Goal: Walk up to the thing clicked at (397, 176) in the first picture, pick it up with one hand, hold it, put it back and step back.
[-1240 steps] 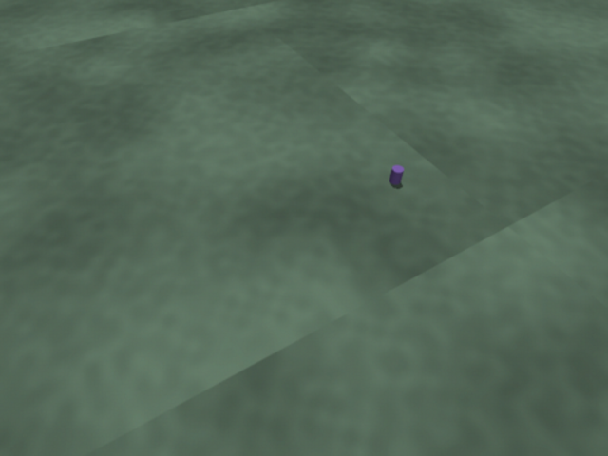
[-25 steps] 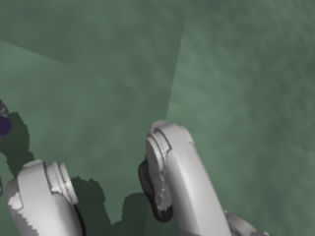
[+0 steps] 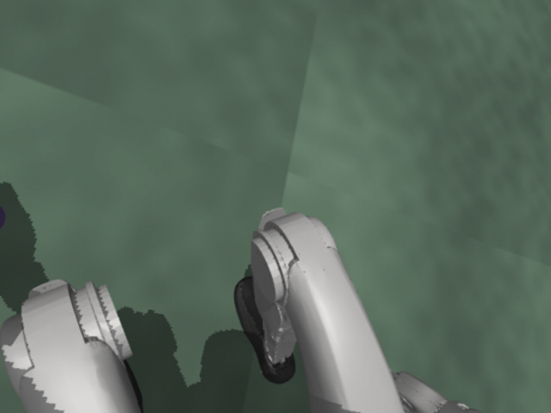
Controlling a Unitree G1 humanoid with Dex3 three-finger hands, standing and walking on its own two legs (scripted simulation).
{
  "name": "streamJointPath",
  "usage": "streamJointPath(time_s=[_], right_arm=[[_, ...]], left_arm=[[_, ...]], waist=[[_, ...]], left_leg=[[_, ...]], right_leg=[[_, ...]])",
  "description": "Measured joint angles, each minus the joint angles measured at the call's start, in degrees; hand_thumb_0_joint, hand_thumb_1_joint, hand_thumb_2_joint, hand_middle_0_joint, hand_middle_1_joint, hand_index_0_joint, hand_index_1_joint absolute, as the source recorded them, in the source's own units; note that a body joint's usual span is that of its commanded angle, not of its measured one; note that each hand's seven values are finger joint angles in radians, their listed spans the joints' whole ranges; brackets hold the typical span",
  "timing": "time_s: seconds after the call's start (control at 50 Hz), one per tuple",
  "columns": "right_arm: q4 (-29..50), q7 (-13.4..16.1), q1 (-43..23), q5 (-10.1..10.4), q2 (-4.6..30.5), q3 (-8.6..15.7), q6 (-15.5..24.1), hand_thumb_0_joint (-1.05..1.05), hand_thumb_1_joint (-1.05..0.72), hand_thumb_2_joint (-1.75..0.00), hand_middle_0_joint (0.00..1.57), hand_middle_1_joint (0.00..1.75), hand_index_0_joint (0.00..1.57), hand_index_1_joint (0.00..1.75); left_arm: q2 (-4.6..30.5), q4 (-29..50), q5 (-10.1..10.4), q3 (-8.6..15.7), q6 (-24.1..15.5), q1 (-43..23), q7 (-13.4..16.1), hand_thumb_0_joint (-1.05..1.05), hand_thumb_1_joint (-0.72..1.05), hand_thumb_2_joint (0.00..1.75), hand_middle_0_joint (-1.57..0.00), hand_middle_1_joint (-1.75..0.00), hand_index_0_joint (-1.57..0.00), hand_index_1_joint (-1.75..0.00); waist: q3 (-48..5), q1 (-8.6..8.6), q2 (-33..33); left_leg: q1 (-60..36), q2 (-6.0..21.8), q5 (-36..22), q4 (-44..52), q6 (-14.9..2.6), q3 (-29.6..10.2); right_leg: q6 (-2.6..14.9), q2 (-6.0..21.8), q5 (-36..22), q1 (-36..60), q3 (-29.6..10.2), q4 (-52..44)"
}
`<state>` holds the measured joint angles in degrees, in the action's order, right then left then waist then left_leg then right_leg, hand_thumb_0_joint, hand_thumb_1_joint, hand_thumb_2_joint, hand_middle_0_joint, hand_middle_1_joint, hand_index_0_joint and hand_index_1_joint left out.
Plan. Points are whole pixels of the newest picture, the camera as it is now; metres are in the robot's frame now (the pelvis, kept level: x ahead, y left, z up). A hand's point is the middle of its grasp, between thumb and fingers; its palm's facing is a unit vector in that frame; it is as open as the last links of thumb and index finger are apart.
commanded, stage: open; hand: left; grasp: from above
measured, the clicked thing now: out of the picture +0.44 +0.28 -0.25
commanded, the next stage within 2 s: withdraw in 0.52 s
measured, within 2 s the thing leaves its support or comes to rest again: neither
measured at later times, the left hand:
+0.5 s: hand out of the picture +0.42 +0.28 -0.23, palm faces -0.42 -0.14 -0.90, open 13.1 cm
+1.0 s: hand out of the picture +0.44 +0.31 -0.14, palm faces -0.29 -0.07 -0.95, open 14.0 cm
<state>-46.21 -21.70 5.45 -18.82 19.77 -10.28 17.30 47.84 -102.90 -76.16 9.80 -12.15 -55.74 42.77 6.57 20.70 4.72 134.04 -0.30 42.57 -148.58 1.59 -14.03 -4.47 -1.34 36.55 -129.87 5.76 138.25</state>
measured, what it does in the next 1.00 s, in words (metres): stands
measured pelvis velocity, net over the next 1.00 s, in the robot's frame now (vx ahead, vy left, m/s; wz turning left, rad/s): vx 0.01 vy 0.00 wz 0.04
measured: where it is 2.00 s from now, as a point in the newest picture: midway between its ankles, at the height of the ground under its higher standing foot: (205, 388)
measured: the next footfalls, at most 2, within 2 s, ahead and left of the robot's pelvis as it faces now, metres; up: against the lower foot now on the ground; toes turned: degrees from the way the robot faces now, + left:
none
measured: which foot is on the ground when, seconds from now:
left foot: down 0.00-1.00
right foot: down 0.00-1.00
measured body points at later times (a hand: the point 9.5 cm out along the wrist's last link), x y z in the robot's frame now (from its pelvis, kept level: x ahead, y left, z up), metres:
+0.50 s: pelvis +0.00 +0.00 +0.00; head +0.24 +0.11 +0.36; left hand +0.43 +0.29 -0.18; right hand +0.04 -0.26 -0.06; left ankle +0.06 +0.13 -0.26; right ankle +0.12 -0.13 -0.26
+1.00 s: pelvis +0.01 +0.00 +0.02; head +0.22 +0.09 +0.41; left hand +0.46 +0.31 -0.09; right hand +0.06 -0.26 -0.07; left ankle +0.06 +0.13 -0.26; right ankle +0.12 -0.13 -0.26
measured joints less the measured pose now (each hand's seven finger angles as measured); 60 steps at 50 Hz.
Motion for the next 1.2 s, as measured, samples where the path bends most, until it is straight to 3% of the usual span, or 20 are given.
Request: streamJointPath(time_s=[0.18,0.5,0.72,0.82,0.9,1.0,1.06,1.1,1.2], right_arm=[[0.0,-0.1,0.1,0.5,0.2,0.1,0.4,0.01,-0.90,-0.91,0.20,0.30,0.20,0.30],[0.5,0.2,0.1,0.6,0.0,-0.1,0.5,0.01,-0.90,-0.90,0.20,0.30,0.20,0.30],[0.6,-0.1,0.5,1.0,0.6,0.3,0.8,0.01,-0.90,-0.90,0.20,0.30,0.20,0.30],[0.3,-0.3,1.6,1.8,0.3,1.8,0.5,0.01,-0.91,-0.91,0.20,0.30,0.20,0.30],[-0.6,-0.6,3.3,3.8,-0.5,4.2,-1.3,0.01,-0.91,-0.91,0.20,0.30,0.20,0.30],[-0.6,0.2,3.7,7.7,-1.6,7.1,-5.2,0.01,-0.91,-0.91,0.20,0.30,0.20,0.30],[0.6,1.5,3.0,9.6,-2.0,8.7,-7.6,0.01,-0.91,-0.91,0.20,0.30,0.20,0.30],[1.5,2.6,2.7,10.8,-2.2,9.7,-9.1,0.01,-0.91,-0.91,0.20,0.30,0.20,0.30],[3.5,6.4,2.2,12.7,-2.3,10.5,-12.3,0.01,-0.92,-0.91,0.20,0.30,0.20,0.29]], left_arm=[[0.2,-0.1,1.1,0.0,-0.1,0.0,-1.3,0.00,-0.21,0.79,-0.34,-0.81,-0.34,-0.81],[0.0,0.0,0.1,-1.1,-0.8,0.0,-0.3,0.00,-0.38,0.97,-0.17,-1.02,-0.17,-1.01],[0.2,0.5,0.7,-0.3,0.5,-0.2,-1.2,0.00,-0.44,1.03,-0.12,-1.07,-0.12,-1.07],[-0.4,6.3,1.0,1.8,0.7,1.4,-2.8,0.00,-0.48,1.02,-0.10,-1.04,-0.10,-1.04],[-4.0,14.2,3.1,-1.2,2.5,4.1,-5.0,0.00,-0.51,1.02,-0.10,-1.03,-0.09,-1.03],[-8.9,21.8,5.3,-4.1,6.0,6.0,-9.5,0.00,-0.52,1.02,-0.10,-1.01,-0.09,-1.02],[-10.7,24.4,7.1,-5.4,8.1,5.8,-14.1,0.00,-0.53,1.02,-0.10,-1.01,-0.09,-1.02],[-12.1,25.8,8.9,-7.9,9.2,5.1,-17.6,0.00,-0.53,1.03,-0.10,-1.01,-0.09,-1.02],[-14.8,27.5,11.0,-11.2,9.1,3.9,-24.8,0.00,-0.54,1.04,-0.11,-1.01,-0.09,-1.03]], waist=[[0.2,-0.17,-0.4],[0.2,-0.08,0.0],[0.1,0.09,0.0],[-1.0,-0.69,-0.6],[-4.9,-2.64,-2.4],[-10.7,-5.58,-5.4],[-12.4,-6.99,-6.8],[-13.4,-8.21,-7.3],[-14.7,-10.01,-7.8]], left_leg=[[0.1,-0.1,-0.2,-0.2,-0.20,0.0],[0.0,0.0,-0.6,0.1,-0.46,0.1],[0.2,0.0,-0.4,0.2,-0.64,0.2],[0.2,-0.1,-0.1,0.5,-0.48,0.4],[0.5,0.0,0.4,1.8,-0.30,1.3],[-0.3,0.4,0.3,5.5,-0.54,3.5],[-2.0,0.5,-0.6,8.6,-0.77,5.0],[-3.4,0.6,-1.2,10.8,-0.82,6.0],[-7.8,0.8,-2.8,16.2,-0.72,7.5]], right_leg=[[-0.08,0.0,0.0,0.2,0.0,0.1],[0.00,-0.1,-0.4,0.4,0.0,-0.4],[0.05,0.0,-0.2,0.4,0.0,-0.5],[0.09,0.2,0.2,0.2,-0.2,-0.6],[0.81,0.5,0.9,-0.5,-0.7,-1.1],[1.22,1.1,1.5,-0.4,-2.2,-3.4],[1.15,1.4,1.2,0.8,-3.2,-5.3],[1.19,1.6,0.9,1.9,-3.9,-6.9],[1.48,2.0,-0.2,5.4,-4.9,-10.9]])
